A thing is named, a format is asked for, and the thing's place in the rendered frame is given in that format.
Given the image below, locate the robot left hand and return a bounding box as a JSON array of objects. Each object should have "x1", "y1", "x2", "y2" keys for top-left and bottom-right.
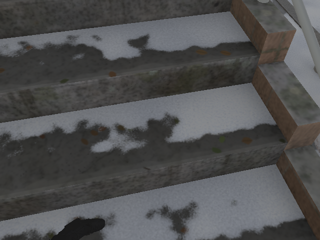
[{"x1": 49, "y1": 218, "x2": 105, "y2": 240}]

